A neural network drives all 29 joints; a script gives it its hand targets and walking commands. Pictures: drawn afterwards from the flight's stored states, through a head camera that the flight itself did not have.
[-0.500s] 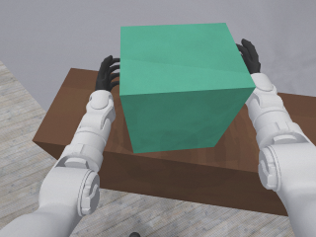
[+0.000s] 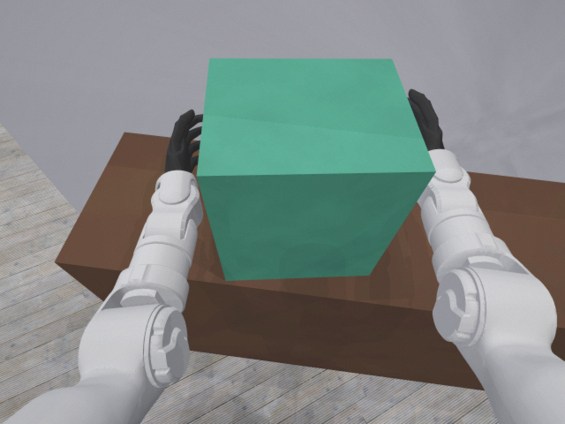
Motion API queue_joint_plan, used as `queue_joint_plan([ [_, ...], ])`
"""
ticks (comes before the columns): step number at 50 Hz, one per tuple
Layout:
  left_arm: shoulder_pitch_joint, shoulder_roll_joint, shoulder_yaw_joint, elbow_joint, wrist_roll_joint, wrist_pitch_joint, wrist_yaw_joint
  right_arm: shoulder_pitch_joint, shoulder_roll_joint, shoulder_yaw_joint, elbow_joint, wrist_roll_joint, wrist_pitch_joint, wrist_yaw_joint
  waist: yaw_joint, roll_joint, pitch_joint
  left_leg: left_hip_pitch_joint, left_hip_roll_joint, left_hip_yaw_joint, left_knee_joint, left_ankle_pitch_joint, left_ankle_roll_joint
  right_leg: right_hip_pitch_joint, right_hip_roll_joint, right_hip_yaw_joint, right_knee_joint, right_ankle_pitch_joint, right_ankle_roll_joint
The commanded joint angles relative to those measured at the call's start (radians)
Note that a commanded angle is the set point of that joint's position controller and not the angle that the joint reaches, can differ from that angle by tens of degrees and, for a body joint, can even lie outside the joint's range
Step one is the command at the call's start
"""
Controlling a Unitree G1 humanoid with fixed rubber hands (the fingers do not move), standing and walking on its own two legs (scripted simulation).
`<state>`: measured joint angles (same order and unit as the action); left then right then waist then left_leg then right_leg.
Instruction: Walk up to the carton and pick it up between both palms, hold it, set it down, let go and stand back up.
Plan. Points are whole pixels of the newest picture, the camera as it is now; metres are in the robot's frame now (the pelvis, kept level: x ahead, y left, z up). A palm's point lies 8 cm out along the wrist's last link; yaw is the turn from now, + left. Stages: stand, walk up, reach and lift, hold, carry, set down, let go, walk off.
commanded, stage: reach and lift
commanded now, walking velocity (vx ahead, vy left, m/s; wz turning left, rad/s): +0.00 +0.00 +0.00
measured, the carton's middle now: (300, 181) +0.45 +0.03 +0.05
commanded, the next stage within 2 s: none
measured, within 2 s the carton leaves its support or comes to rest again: leaves its support in 1.36 s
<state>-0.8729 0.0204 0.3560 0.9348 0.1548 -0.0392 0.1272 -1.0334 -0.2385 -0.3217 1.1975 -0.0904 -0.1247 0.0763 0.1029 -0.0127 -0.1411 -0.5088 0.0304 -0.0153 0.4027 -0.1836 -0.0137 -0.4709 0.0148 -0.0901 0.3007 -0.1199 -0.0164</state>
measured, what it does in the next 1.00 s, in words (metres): stands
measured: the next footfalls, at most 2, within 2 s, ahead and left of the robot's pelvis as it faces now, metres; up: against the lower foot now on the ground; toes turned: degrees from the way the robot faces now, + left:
none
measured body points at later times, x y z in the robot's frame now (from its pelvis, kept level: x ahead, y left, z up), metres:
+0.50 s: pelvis +0.01 +0.00 +0.00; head +0.07 +0.01 +0.45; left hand +0.44 +0.20 +0.08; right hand +0.50 -0.14 +0.11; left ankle -0.01 +0.12 -0.74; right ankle +0.00 -0.11 -0.74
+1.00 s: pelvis -0.02 +0.00 +0.00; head +0.04 +0.01 +0.45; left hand +0.41 +0.20 +0.09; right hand +0.46 -0.13 +0.12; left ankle -0.01 +0.12 -0.74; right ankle +0.00 -0.11 -0.74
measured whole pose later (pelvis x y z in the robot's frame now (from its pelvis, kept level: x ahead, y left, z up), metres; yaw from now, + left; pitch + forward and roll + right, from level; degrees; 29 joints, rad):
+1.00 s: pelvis -0.02 +0.00 +0.00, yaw +0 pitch +13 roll -1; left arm -0.83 0.01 0.36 0.93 0.16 -0.06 0.15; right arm -0.96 -0.20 -0.33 1.20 -0.09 -0.22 0.05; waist 0.10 -0.01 -0.14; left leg -0.47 0.03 -0.02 0.40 -0.16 -0.01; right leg -0.43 0.02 -0.09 0.29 -0.09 -0.02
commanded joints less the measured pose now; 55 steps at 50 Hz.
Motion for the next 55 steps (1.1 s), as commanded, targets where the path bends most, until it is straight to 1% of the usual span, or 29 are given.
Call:
queue_joint_plan([
  [1, -0.438, -0.416, -0.107, -0.081, 0.086, -0.002, -0.128, -0.324, 0.51, 0.025, -0.035, -0.174, -0.035, 0.12, -0.007, -0.032, -0.53, 0.246, -0.012, 0.104, -0.066, 0.408, -0.022, 0.459, -0.003, 0.006, 0.059, 0.368, 0.047],
  [4, -0.441, -0.425, -0.124, -0.09, 0.082, 0.003, -0.124, -0.324, 0.505, 0.018, -0.032, -0.175, -0.036, 0.122, -0.017, -0.019, -0.526, 0.287, -0.007, 0.098, -0.051, 0.451, -0.031, 0.426, 0.002, 0.001, 0.049, 0.344, 0.041],
  [6, -0.435, -0.433, -0.129, -0.09, 0.08, 0.005, -0.124, -0.319, 0.513, 0.026, -0.038, -0.172, -0.037, 0.121, -0.019, -0.02, -0.529, 0.301, -0.008, 0.096, -0.041, 0.472, -0.035, 0.425, 0.003, 0.002, 0.048, 0.361, 0.04],
  [7, -0.439, -0.435, -0.132, -0.086, 0.077, 0.006, -0.125, -0.318, 0.508, 0.022, -0.029, -0.174, -0.037, 0.121, -0.026, -0.019, -0.528, 0.308, -0.007, 0.094, -0.039, 0.475, -0.036, 0.418, 0.003, 0.0, 0.047, 0.357, 0.04],
  [8, -0.433, -0.435, -0.132, -0.086, 0.078, 0.006, -0.125, -0.315, 0.513, 0.03, -0.033, -0.171, -0.036, 0.121, -0.022, -0.018, -0.521, 0.307, -0.009, 0.094, -0.038, 0.484, -0.037, 0.426, 0.002, 0.002, 0.048, 0.369, 0.04],
  [15, -0.435, -0.444, -0.145, -0.089, 0.068, 0.0, -0.129, -0.322, 0.528, 0.05, -0.038, -0.163, -0.043, 0.115, -0.029, -0.025, -0.535, 0.297, -0.015, 0.095, -0.035, 0.497, -0.04, 0.466, -0.001, 0.007, 0.06, 0.434, 0.045],
  [23, -0.443, -0.457, -0.159, -0.089, 0.061, -0.008, -0.128, -0.334, 0.544, 0.066, -0.043, -0.154, -0.054, 0.11, -0.028, -0.02, -0.559, 0.296, -0.015, 0.095, -0.03, 0.521, -0.046, 0.476, 0.001, 0.006, 0.066, 0.46, 0.045],
  [28, -0.491, -0.484, -0.196, -0.114, 0.043, -0.032, -0.127, -0.365, 0.562, 0.092, -0.059, -0.15, -0.089, 0.099, -0.034, -0.022, -0.636, 0.298, -0.018, 0.096, -0.013, 0.577, -0.054, 0.503, 0.001, 0.004, 0.082, 0.544, 0.051],
  [30, -0.503, -0.498, -0.213, -0.125, 0.039, -0.043, -0.125, -0.375, 0.572, 0.111, -0.066, -0.146, -0.107, 0.094, -0.029, -0.02, -0.667, 0.294, -0.018, 0.096, -0.007, 0.6, -0.057, 0.516, 0.002, 0.003, 0.09, 0.581, 0.054],
  [31, -0.508, -0.51, -0.224, -0.132, 0.035, -0.048, -0.125, -0.377, 0.577, 0.119, -0.067, -0.143, -0.115, 0.091, -0.031, -0.022, -0.682, 0.297, -0.018, 0.095, -0.004, 0.618, -0.058, 0.52, 0.003, 0.002, 0.094, 0.601, 0.055],
  [32, -0.516, -0.515, -0.23, -0.14, 0.033, -0.054, -0.124, -0.387, 0.585, 0.131, -0.073, -0.14, -0.124, 0.088, -0.025, -0.024, -0.696, 0.298, -0.017, 0.097, -0.002, 0.628, -0.058, 0.525, 0.004, 0.001, 0.095, 0.61, 0.056],
  [33, -0.522, -0.522, -0.241, -0.143, 0.029, -0.061, -0.123, -0.388, 0.586, 0.135, -0.074, -0.14, -0.133, 0.085, -0.028, -0.024, -0.71, 0.295, -0.017, 0.098, 0.0, 0.637, -0.06, 0.528, 0.003, 0.001, 0.098, 0.625, 0.057],
  [34, -0.536, -0.53, -0.25, -0.148, 0.025, -0.069, -0.123, -0.395, 0.595, 0.142, -0.077, -0.139, -0.141, 0.083, -0.029, -0.022, -0.725, 0.292, -0.017, 0.098, 0.002, 0.641, -0.061, 0.53, 0.002, 0.001, 0.1, 0.633, 0.057],
  [35, -0.535, -0.532, -0.252, -0.151, 0.027, -0.073, -0.122, -0.401, 0.6, 0.152, -0.083, -0.137, -0.147, 0.08, -0.021, -0.025, -0.729, 0.286, -0.018, 0.1, 0.0, 0.634, -0.059, 0.536, 0.003, 0.003, 0.1, 0.637, 0.057],
  [37, -0.55, -0.542, -0.263, -0.156, 0.023, -0.082, -0.122, -0.402, 0.608, 0.159, -0.082, -0.138, -0.158, 0.075, -0.024, -0.029, -0.741, 0.279, -0.019, 0.103, -0.004, 0.626, -0.059, 0.55, 0.001, 0.004, 0.101, 0.646, 0.057],
  [39, -0.555, -0.548, -0.276, -0.156, 0.019, -0.084, -0.122, -0.397, 0.605, 0.163, -0.074, -0.138, -0.162, 0.072, -0.028, -0.025, -0.739, 0.286, -0.018, 0.104, -0.01, 0.614, -0.061, 0.541, 0.003, 0.0, 0.095, 0.618, 0.055],
  [43, -0.589, -0.54, -0.278, -0.151, 0.02, -0.088, -0.123, -0.408, 0.596, 0.146, -0.068, -0.145, -0.165, 0.071, -0.03, -0.024, -0.727, 0.281, -0.02, 0.109, -0.028, 0.537, -0.055, 0.531, 0.001, 0.001, 0.076, 0.532, 0.049],
  [48, -0.648, -0.542, -0.29, -0.146, 0.014, -0.069, -0.119, -0.417, 0.584, 0.118, -0.034, -0.158, -0.146, 0.075, -0.044, -0.011, -0.694, 0.305, -0.015, 0.102, -0.046, 0.44, -0.052, 0.457, 0.007, -0.009, 0.038, 0.349, 0.037],
  [51, -0.69, -0.539, -0.299, -0.137, 0.008, -0.054, -0.115, -0.429, 0.582, 0.094, -0.021, -0.172, -0.133, 0.079, -0.056, -0.007, -0.688, 0.307, -0.016, 0.099, -0.063, 0.348, -0.048, 0.417, 0.007, -0.011, 0.02, 0.251, 0.032],
  [52, -0.693, -0.54, -0.303, -0.137, 0.004, -0.045, -0.111, -0.432, 0.59, 0.094, -0.023, -0.173, -0.125, 0.079, -0.055, -0.008, -0.678, 0.304, -0.017, 0.097, -0.07, 0.315, -0.045, 0.409, 0.007, -0.01, 0.017, 0.221, 0.032],
  [55, -0.745, -0.545, -0.32, -0.153, -0.017, -0.029, -0.103, -0.467, 0.598, 0.08, -0.043, -0.179, -0.112, 0.083, -0.069, -0.012, -0.691, 0.301, -0.019, 0.094, -0.084, 0.244, -0.039, 0.386, 0.006, -0.013, 0.01, 0.16, 0.029],
])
